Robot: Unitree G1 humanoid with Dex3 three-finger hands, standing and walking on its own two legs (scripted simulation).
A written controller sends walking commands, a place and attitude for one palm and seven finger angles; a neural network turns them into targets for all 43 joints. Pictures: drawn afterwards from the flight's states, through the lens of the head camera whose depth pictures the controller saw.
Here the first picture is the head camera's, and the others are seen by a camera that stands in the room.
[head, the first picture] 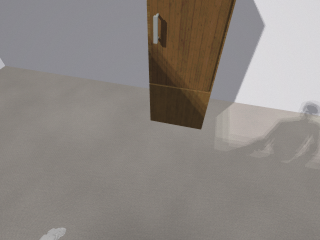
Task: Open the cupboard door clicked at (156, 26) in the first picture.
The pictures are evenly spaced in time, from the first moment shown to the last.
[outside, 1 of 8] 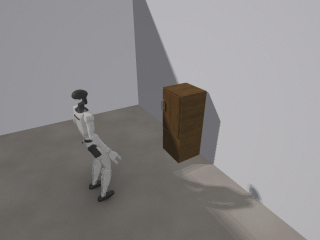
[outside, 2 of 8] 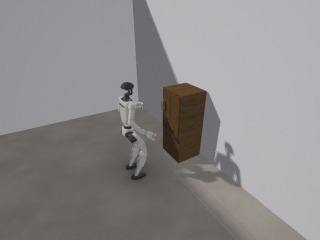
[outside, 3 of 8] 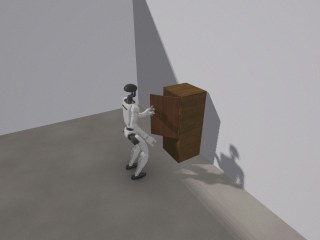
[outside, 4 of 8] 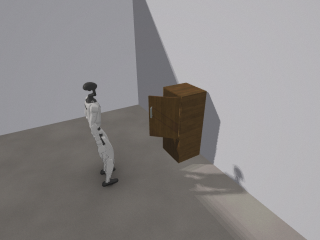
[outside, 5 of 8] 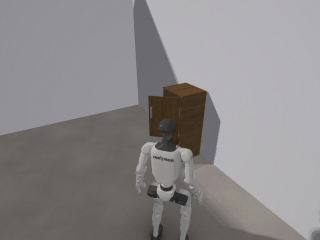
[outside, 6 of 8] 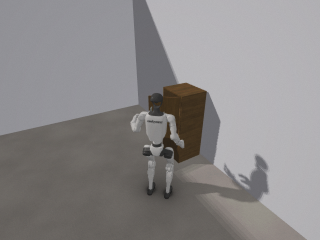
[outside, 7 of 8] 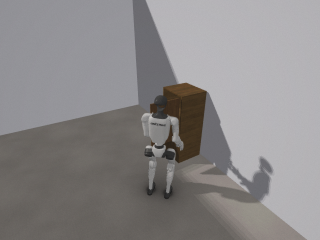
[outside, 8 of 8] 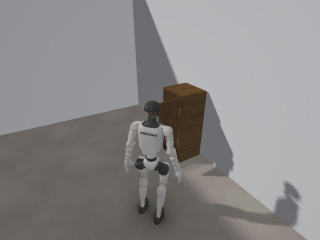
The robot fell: no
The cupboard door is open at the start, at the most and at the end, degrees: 0 93 93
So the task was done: yes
